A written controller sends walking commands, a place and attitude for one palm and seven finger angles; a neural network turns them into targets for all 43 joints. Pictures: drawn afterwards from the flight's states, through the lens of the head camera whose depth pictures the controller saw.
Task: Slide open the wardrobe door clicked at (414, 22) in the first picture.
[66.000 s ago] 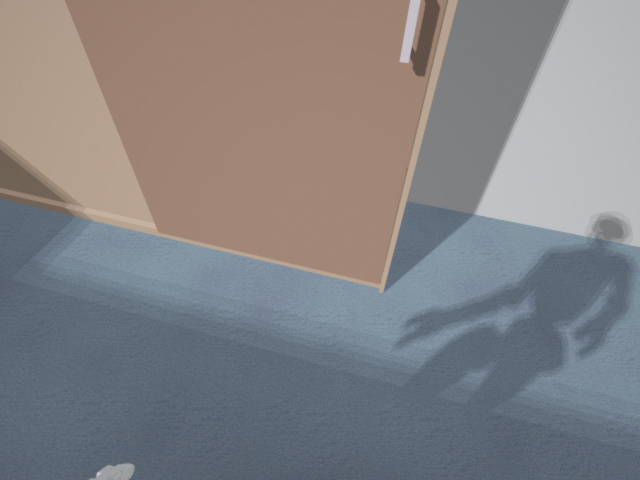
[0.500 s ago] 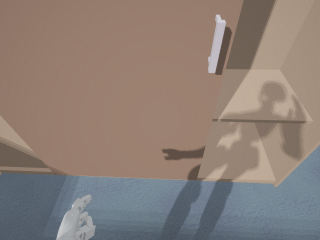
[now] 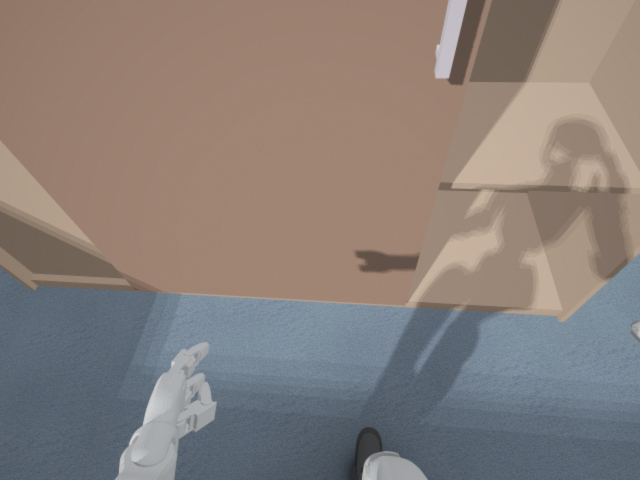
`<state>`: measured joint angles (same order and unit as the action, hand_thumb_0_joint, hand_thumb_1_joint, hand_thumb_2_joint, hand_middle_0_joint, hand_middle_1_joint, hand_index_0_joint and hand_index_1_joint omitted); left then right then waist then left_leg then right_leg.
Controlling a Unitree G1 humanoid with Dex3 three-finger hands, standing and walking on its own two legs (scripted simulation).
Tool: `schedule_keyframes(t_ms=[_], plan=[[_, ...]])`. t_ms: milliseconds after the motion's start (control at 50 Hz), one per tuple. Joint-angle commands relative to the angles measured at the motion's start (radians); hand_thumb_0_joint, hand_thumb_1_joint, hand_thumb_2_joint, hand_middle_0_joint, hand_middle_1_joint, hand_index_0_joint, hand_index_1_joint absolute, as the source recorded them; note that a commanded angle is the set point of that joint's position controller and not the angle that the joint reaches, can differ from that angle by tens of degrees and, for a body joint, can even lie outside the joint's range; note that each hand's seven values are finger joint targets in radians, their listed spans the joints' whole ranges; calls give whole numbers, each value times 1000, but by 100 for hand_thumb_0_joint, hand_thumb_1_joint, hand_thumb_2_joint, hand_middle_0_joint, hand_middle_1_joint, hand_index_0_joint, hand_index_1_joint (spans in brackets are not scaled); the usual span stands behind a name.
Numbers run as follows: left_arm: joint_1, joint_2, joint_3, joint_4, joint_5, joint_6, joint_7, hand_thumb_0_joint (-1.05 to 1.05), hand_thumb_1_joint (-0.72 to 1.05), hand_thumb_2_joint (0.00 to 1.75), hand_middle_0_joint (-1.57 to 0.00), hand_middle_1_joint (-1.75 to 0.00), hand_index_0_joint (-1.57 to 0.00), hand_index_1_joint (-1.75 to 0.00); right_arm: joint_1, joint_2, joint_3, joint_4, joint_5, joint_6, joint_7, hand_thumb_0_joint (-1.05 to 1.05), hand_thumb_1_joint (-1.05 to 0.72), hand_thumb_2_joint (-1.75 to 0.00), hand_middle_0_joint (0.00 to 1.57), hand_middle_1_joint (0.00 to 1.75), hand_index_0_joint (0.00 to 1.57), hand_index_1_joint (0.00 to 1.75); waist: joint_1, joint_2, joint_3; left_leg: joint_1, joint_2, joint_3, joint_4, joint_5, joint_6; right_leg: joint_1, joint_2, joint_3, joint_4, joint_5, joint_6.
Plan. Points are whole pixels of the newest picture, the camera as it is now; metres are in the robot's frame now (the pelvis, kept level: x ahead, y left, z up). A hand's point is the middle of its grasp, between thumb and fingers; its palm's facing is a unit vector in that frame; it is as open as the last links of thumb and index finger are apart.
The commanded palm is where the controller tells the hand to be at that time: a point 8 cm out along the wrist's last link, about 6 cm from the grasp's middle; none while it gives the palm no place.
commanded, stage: stop stepping back and stand still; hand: right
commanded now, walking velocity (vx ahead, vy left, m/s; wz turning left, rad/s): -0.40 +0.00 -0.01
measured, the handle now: (450, 16) +0.65 -0.18 +0.22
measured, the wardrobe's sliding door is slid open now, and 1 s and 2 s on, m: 0.50 0.50 0.50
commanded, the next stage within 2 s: let the arm hang, fingers relaxed in 1.02 s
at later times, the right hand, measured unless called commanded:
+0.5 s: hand out of the picture +0.16 -0.27 +0.19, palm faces +0.27 +0.87 -0.41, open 7.5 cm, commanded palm +0.11 -0.34 +0.19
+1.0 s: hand out of the picture +0.17 -0.32 +0.19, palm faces +0.40 +0.80 -0.44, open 7.5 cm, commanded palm +0.11 -0.36 +0.19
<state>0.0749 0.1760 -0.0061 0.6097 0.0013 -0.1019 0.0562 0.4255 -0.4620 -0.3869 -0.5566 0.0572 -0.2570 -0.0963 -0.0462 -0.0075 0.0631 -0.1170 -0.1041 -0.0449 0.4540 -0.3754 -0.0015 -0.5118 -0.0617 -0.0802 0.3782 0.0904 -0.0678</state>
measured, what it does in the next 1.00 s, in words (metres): steps on the spot: right foot, then left foot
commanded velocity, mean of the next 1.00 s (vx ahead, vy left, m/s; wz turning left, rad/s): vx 0.09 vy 0.04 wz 0.00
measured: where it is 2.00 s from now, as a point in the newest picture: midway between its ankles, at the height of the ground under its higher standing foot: outside the picture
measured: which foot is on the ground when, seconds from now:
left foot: down 0.00-0.30, up 0.32-0.56, down 0.58-1.00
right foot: down 0.00-0.08, up 0.10-0.20, down 0.22-1.00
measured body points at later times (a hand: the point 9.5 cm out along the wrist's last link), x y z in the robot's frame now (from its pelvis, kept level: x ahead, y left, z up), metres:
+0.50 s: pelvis -0.04 -0.04 +0.02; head -0.04 -0.09 +0.47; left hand +0.09 +0.17 -0.04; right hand +0.14 -0.32 +0.22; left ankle -0.09 +0.07 -0.70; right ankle +0.05 -0.11 -0.73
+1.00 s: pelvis -0.04 -0.07 +0.01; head -0.03 -0.09 +0.46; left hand +0.12 +0.16 -0.06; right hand +0.15 -0.36 +0.22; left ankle -0.10 +0.04 -0.73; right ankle +0.02 -0.17 -0.73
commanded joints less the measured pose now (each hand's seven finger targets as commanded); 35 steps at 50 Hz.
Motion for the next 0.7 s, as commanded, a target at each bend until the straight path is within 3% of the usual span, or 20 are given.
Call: schedule_keyframes(t_ms=[0, 20, 60, 80, 100, 160, 180, 220, 240, 280, 300, 380, 460, 500, 520, 560, 580, 600, 620, 680], plan=[[-11, 137, 66, -194, -9, -17, 15, 0, 90, 90, -20, -30, -20, -30, 157, -223, -248, -179, 40, -58, -22, 0, -90, -90, 20, 30, 20, 30, 23, 4, -310, -316, 145, -16, -152, 234, -27, 530, -24, 59, 132, -165, 56], [-16, 132, 62, -194, -13, -11, 18, 0, 90, 90, -20, -30, -20, -30, 178, -219, -244, -161, 43, -53, -27, 0, -90, -90, 20, 30, 20, 30, 31, 39, -251, -416, 211, -78, -225, 66, 4, 505, 21, 41, 231, -299, 77], [-6, 141, 71, -156, -7, -3, 28, 0, 90, 90, -20, -30, -20, -30, 171, -197, -216, -105, 42, -35, -37, 0, -90, -90, 20, 30, 20, 30, 43, 97, -81, -644, 363, -260, -352, -341, 146, 395, 83, 104, 554, -406, 112], [-8, 154, 73, -150, 5, -2, 29, 0, 90, 90, -20, -30, -20, -30, 132, -202, -223, -86, 34, -15, -42, 0, -90, -90, 20, 30, 20, 30, 45, 89, -16, -666, 410, -320, -362, -391, 205, 297, 70, 150, 650, -439, 111], [11, 140, 55, -136, 8, 1, 35, 0, 90, 90, -20, -30, -20, -30, 105, -169, -182, -45, 21, -3, -43, 0, -90, -90, 20, 30, 20, 30, 55, 87, 46, -615, 401, -283, -330, -327, 218, 202, 43, 184, 665, -438, 100], [47, 156, 24, -102, 1, -24, 49, 0, 90, 90, -20, -30, -20, -30, -139, -111, -80, 96, -10, 16, -50, 0, -90, -90, 20, 30, 20, 30, 81, 71, 145, -423, 229, -35, -184, -96, 78, 169, 15, 125, 244, -384, 64], [30, 169, 26, -96, -9, -41, 57, 0, 90, 90, -20, -30, -20, -30, -283, -95, -33, 81, -14, 12, -46, 0, -90, -90, 20, 30, 20, 30, 80, 5, 160, -382, 181, 16, -114, -79, 46, 188, 16, 131, 110, -355, 61], [49, 211, 43, -111, -17, -86, 72, 0, 90, 90, -20, -30, -20, -30, -290, -97, -24, 73, -29, -5, -60, 0, -90, -90, 20, 30, 20, 30, 39, -136, 63, -269, 83, 25, 18, 42, 10, 234, -86, 324, -54, -249, 11], [51, 215, 51, -125, -18, -103, 72, 0, 90, 90, -20, -30, -20, -30, -266, -122, -46, 12, -30, -21, -65, 0, -90, -90, 20, 30, 20, 30, 26, -120, -15, -229, 69, 11, 17, 82, 8, 296, -126, 374, -64, -242, -9], [69, 180, 43, -127, 8, -133, 53, 0, 90, 90, -20, -30, -20, -30, -212, -164, -79, -224, -8, -52, -57, 0, -90, -90, 20, 30, 20, 30, 41, -282, -169, -235, 40, 13, 169, -67, 12, 417, -158, 519, -181, -259, 63], [81, 177, 51, -125, 17, -143, 40, 0, 90, 90, -20, -30, -20, -30, -170, -140, -73, -268, -10, -57, -57, 0, -90, -90, 20, 30, 20, 30, 44, -258, -204, -208, 36, -8, 246, -109, 12, 406, -175, 545, -225, -368, 75], [97, 160, 60, -150, 21, -161, 2, 0, 90, 90, -20, -30, -20, -30, 153, -167, -166, -325, -3, -30, -66, 0, -90, -90, 20, 30, 20, 30, 14, -194, -327, -95, 35, 58, 161, -51, 16, 405, -138, 340, -238, -497, 51], [79, 139, 43, -147, 31, -97, 16, 0, 90, 90, -20, -30, -20, -30, 237, -135, -172, -182, 1, 10, -65, 0, -90, -90, 20, 30, 20, 30, 42, -316, -210, 72, -13, 171, -42, -67, 33, 184, -58, 208, -275, -686, 129], [80, 137, 42, -140, 32, -58, 30, 0, 90, 90, -20, -30, -20, -30, 214, -131, -168, -91, 7, 41, -62, 0, -90, -90, 20, 30, 20, 30, 47, -189, -170, 127, 16, 152, -119, -58, 58, 109, -34, 169, -186, -664, 125], [81, 140, 45, -134, 33, -40, 35, 0, 90, 90, -20, -30, -20, -30, 183, -146, -176, -59, 9, 52, -62, 0, -90, -90, 20, 30, 20, 30, 48, -96, -160, 106, 78, 90, -151, -75, 87, 88, -9, 130, -67, -635, 114], [91, 138, 47, -111, 34, -17, 39, 0, 90, 90, -20, -30, -20, -30, 100, -156, -174, -14, 18, 62, -58, 0, -90, -90, 20, 30, 20, 30, 48, 166, -109, -130, 342, -217, -304, -207, 192, 108, 36, 75, 352, -467, 89], [72, 145, 40, -109, 33, -22, 35, 0, 90, 90, -20, -30, -20, -30, 41, -157, -178, -22, 22, 62, -65, 0, -90, -90, 20, 30, 20, 30, 38, 174, -73, -147, 425, -286, -328, -96, 230, 34, 37, 81, 466, -438, 79], [67, 142, 38, -104, 15, -36, 30, 0, 90, 90, -20, -30, -20, -30, -11, -139, -140, -19, 13, 56, -63, 0, -90, -90, 20, 30, 20, 30, 39, 246, -87, -63, 415, -259, -272, 28, 229, -36, 36, 100, 532, -446, 76], [89, 153, 41, -91, 4, -48, 25, 0, 90, 90, -20, -30, -20, -30, -26, -98, -106, 41, 5, 56, -59, 0, -90, -90, 20, 30, 20, 30, 56, 247, -88, -34, 385, -189, -215, 110, 205, -47, 24, 105, 525, -440, 71], [22, 158, 35, -85, -3, -63, 34, 0, 90, 90, -20, -30, -20, -30, -172, -64, -19, 40, -19, 50, -54, 0, -90, -90, 20, 30, 20, 30, 53, 124, 0, -178, 319, -58, -163, 97, 140, 130, 7, 55, 312, -389, 55]])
